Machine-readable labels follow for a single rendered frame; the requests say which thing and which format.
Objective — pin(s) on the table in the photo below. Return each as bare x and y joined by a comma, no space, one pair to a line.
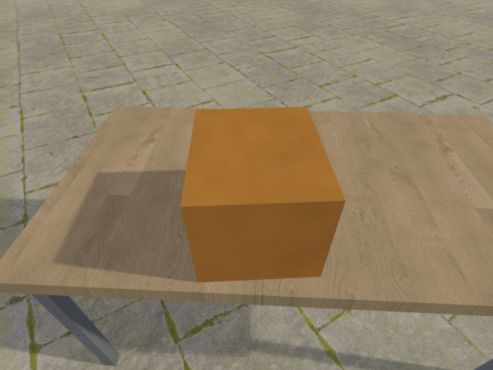
415,233

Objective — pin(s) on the carton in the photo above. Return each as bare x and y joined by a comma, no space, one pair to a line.
260,197

